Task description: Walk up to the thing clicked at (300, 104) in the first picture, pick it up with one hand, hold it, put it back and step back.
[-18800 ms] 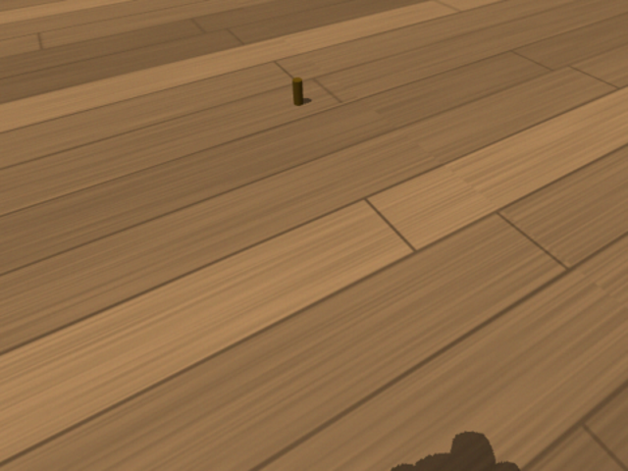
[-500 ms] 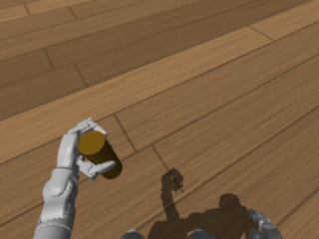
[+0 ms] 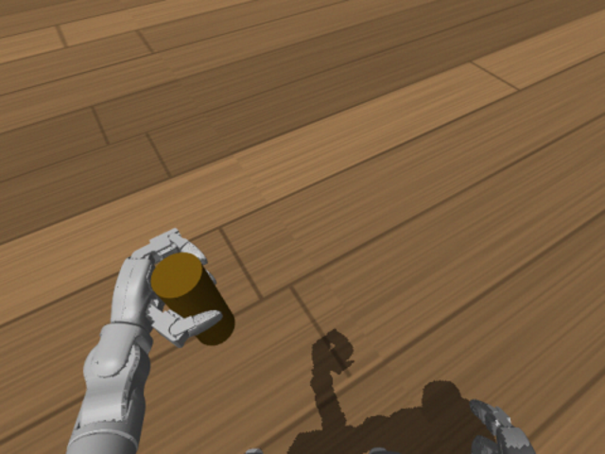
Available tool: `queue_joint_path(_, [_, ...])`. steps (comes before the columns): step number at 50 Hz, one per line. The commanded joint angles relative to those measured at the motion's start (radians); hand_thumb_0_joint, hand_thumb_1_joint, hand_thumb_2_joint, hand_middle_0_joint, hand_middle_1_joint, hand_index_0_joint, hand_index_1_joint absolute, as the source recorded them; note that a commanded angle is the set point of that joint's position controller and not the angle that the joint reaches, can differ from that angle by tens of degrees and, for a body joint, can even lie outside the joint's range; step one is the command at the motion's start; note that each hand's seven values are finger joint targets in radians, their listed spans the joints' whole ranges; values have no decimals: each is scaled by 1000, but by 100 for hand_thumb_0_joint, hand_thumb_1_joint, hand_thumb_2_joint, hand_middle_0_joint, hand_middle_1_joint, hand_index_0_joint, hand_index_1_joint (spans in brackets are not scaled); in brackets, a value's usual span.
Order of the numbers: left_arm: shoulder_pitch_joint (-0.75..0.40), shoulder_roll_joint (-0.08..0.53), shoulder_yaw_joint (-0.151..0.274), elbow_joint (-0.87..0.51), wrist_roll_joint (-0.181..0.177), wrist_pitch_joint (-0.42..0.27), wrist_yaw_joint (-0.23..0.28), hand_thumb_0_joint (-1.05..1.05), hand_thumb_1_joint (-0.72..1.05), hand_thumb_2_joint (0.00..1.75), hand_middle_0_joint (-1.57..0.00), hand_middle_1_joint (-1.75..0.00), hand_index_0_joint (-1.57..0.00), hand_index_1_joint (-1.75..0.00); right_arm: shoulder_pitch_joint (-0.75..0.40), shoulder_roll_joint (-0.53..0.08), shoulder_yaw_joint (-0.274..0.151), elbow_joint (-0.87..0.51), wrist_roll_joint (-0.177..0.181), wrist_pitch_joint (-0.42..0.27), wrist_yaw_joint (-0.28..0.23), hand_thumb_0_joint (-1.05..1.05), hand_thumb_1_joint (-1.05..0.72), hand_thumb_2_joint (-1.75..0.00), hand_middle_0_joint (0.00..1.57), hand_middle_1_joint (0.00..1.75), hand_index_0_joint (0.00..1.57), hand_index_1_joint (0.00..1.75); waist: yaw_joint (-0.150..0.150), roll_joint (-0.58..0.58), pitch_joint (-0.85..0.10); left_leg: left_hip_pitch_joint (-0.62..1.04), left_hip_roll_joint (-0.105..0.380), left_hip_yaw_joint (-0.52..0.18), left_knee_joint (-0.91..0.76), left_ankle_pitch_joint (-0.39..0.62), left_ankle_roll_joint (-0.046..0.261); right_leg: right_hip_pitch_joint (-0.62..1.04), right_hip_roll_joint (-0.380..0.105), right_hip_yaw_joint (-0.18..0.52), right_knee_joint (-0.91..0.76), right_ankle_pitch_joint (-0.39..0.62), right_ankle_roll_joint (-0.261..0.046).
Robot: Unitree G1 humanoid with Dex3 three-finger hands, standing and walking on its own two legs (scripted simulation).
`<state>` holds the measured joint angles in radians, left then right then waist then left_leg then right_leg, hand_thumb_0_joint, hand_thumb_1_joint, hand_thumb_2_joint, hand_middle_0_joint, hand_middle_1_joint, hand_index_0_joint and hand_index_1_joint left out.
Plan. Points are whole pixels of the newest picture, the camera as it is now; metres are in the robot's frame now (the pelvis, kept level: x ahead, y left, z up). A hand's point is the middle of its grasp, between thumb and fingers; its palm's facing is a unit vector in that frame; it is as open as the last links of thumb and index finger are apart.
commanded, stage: hold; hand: left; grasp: from the side
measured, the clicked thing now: (198, 303) +0.31 +0.15 +0.03
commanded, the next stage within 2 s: none
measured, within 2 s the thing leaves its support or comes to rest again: neither
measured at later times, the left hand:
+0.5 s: hand (189, 285) +0.32 +0.16 +0.06, palm faces -0.09 -1.00 -0.01, open 9.5 cm
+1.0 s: hand (194, 280) +0.33 +0.15 +0.06, palm faces -0.09 -1.00 -0.01, open 9.5 cm
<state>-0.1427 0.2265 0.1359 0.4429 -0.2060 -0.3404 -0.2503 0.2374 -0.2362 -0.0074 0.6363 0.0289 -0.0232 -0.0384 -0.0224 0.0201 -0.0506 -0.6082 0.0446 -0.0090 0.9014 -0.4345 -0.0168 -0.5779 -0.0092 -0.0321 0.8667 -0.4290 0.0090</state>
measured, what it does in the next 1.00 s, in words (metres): stands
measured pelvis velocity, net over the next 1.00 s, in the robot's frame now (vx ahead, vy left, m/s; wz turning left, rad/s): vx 0.00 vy -0.01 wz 0.00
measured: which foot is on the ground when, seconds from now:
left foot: down 0.00-1.00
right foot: down 0.00-1.00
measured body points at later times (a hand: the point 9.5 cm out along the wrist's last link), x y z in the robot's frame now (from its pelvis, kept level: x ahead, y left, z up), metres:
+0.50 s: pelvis +0.00 +0.00 +0.01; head +0.04 -0.01 +0.46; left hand +0.32 +0.21 +0.06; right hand +0.14 -0.26 -0.10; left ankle +0.01 +0.13 -0.69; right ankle +0.00 -0.13 -0.69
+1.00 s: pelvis +0.00 -0.01 +0.01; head +0.04 -0.01 +0.46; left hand +0.33 +0.20 +0.07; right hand +0.13 -0.26 -0.10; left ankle +0.01 +0.13 -0.69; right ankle +0.00 -0.13 -0.69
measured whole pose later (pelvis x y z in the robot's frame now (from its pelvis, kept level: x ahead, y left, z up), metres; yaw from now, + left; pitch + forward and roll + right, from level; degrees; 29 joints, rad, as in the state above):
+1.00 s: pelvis +0.00 -0.01 +0.01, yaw +0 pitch +6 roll -1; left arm -0.16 0.22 0.14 0.48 -0.21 -0.33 -0.26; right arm 0.23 -0.24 -0.01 0.65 0.03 -0.03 -0.04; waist -0.02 0.02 -0.04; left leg -0.53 0.04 0.00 0.83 -0.40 -0.02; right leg -0.51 -0.01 -0.03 0.81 -0.40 0.00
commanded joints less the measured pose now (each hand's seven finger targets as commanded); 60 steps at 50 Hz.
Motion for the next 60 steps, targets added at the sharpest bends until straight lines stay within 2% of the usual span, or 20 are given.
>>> queue_joint_path(1, [-267, 130, 54, -214, -30, -66, -1, 0, 10, 124, -135, -151, -137, -150, -22, -138, -51, -115, -2, -45, -12, 0, -91, -90, 20, 30, 20, 30, -14, -3, -277, 177, -25, 1, -136, 249, 21, 124, 24, -4, -123, 283, -18])
queue_joint_path(11, [-286, 144, 53, -281, -27, -62, -2, 0, 11, 123, -131, -147, -133, -147, -36, -139, -53, -125, -2, -46, -14, 0, -90, -90, 20, 30, 20, 30, 1, 12, -280, 205, -27, 12, -156, 267, 19, 152, 21, -1, -145, 299, -18])
queue_joint_path(15, [-237, 146, 82, -182, -28, -46, 0, 0, 14, 125, -133, -149, -135, -148, -36, -134, -48, -122, 2, -46, -15, 0, -90, -90, 20, 30, 20, 30, -4, -23, -241, 197, -27, 11, -168, 246, 23, 143, 22, -1, -161, 282, -14])
queue_joint_path(17, [-280, 133, 58, -244, -34, -55, -8, 0, 12, 124, -133, -149, -135, -148, -40, -132, -47, -124, 0, -47, -14, 0, -90, -90, 20, 30, 20, 30, -3, 1, -265, 210, -28, 11, -170, 250, 21, 154, 21, -1, -158, 286, -15])
queue_joint_path(19, [-208, 113, 56, -136, -31, -45, -12, 0, 13, 125, -134, -150, -136, -150, -38, -136, -47, -119, 0, -45, -16, 0, -90, -90, 20, 30, 20, 30, -12, -46, -217, 191, -28, 8, -167, 257, 27, 141, 21, -2, -160, 294, -11])
queue_joint_path(26, [-321, 143, 67, -264, -40, -81, -19, 0, 14, 125, -132, -149, -134, -148, -43, -142, -53, -120, -3, -53, -13, 0, -90, -90, 20, 30, 20, 30, 0, 12, -273, 222, -31, 13, -169, 257, 21, 153, 18, 3, -158, 291, -17])
queue_joint_path(27, [-245, 136, 75, -175, -34, -71, -16, 0, 14, 126, -132, -149, -134, -149, -39, -141, -52, -116, -2, -53, -12, 0, -90, -90, 20, 30, 20, 30, -4, -12, -254, 216, -29, 11, -169, 257, 23, 138, 21, 1, -158, 287, -16])
queue_joint_path(29, [-335, 150, 63, -303, -37, -86, -17, 0, 13, 125, -132, -149, -134, -149, -47, -141, -52, -126, -2, -56, -12, 0, -90, -90, 20, 30, 20, 30, 1, 14, -280, 230, -32, 18, -168, 269, 22, 162, 15, 7, -161, 308, -15])
queue_joint_path(30, [-266, 133, 58, -189, -32, -74, -18, 0, 12, 125, -133, -150, -135, -149, -37, -137, -49, -112, -3, -53, -17, 0, -91, -90, 20, 30, 20, 30, -12, -15, -269, 231, -32, 14, -162, 280, 27, 156, 17, 7, -163, 317, -10])
queue_joint_path(36, [-301, 125, 47, -222, -29, -66, -12, 0, 13, 125, -131, -147, -133, -147, -47, -137, -51, -117, -1, -51, -20, 0, -90, -90, 20, 30, 20, 30, -7, -24, -228, 202, -33, 21, -179, 231, 26, 150, 14, 8, -183, 276, -11])
queue_joint_path(39, [-293, 156, 81, -231, -31, -68, -9, 0, 13, 125, -132, -148, -134, -148, -48, -136, -51, -117, 0, -53, -20, 0, -90, -90, 20, 30, 20, 30, 6, -20, -257, 216, -34, 22, -180, 238, 27, 168, 11, 11, -184, 284, -10])
queue_joint_path(41, [-307, 122, 38, -244, -28, -66, -16, 0, 17, 124, -132, -148, -133, -147, -46, -134, -49, -119, -2, -53, -20, 0, -90, -90, 20, 30, 20, 30, -6, -12, -264, 229, -35, 20, -179, 272, 26, 181, 13, 8, -177, 316, -12])
queue_joint_path(43, [-224, 129, 76, -132, -29, -51, -10, 0, 14, 126, -133, -149, -134, -149, -38, -140, -53, -105, -1, -51, -24, 0, -90, -90, 20, 30, 20, 30, -5, -55, -235, 217, -32, 20, -175, 280, 30, 167, 16, 6, -180, 323, -9])
queue_joint_path(45, [-325, 140, 63, -257, -33, -65, -10, 0, 15, 125, -131, -147, -132, -147, -41, -133, -50, -111, -3, -53, -19, 0, -90, -90, 20, 30, 20, 30, 0, 2, -269, 225, -34, 26, -171, 288, 25, 169, 14, 9, -178, 332, -12])
queue_joint_path(46, [-284, 108, 49, -125, -26, -55, -11, 0, 15, 125, -132, -148, -133, -148, -39, -138, -52, -103, -5, -52, -21, 0, -90, -90, 20, 30, 20, 30, -20, -47, -197, 200, -30, 19, -174, 259, 29, 134, 18, 3, -179, 301, -12])
queue_joint_path(47, [-296, 118, 52, -146, -24, -60, -12, 0, 16, 126, -132, -149, -134, -149, -31, -141, -54, -99, -6, -52, -20, 0, -90, -90, 20, 30, 20, 30, -14, -39, -207, 196, -29, 19, -174, 258, 30, 135, 17, 5, -175, 301, -13])
queue_joint_path(49, [-337, 172, 89, -245, -24, -77, -8, 0, 18, 127, -133, -149, -134, -149, -30, -131, -51, -109, -5, -52, -17, 0, -90, -90, 20, 30, 20, 30, 9, 25, -319, 250, -30, 19, -174, 296, 24, 186, 17, 7, -167, 326, -17])
queue_joint_path(50, [-304, 138, 64, -161, -20, -67, -11, 0, 18, 127, -132, -150, -134, -149, -25, -137, -52, -103, -8, -50, -17, 0, -90, -90, 20, 30, 20, 30, -10, -4, -265, 230, -30, 17, -171, 294, 25, 165, 19, 5, -169, 324, -15])
queue_joint_path(56, [-268, 131, 68, -138, -25, -60, -15, 0, 15, 126, -132, -149, -134, -149, -28, -141, -55, -107, -3, -51, -15, 0, -90, -90, 20, 30, 20, 30, -2, -22, -247, 212, -28, 19, -177, 266, 25, 151, 20, 4, -174, 298, -17])
queue_joint_path(60, [-357, 128, 49, -202, -28, -68, -15, 0, 16, 125, -132, -148, -133, -147, -36, -137, -52, -109, -4, -56, -16, 0, -90, -90, 20, 30, 20, 30, -10, -12, -248, 206, -30, 18, -178, 235, 25, 147, 17, 8, -179, 279, -16])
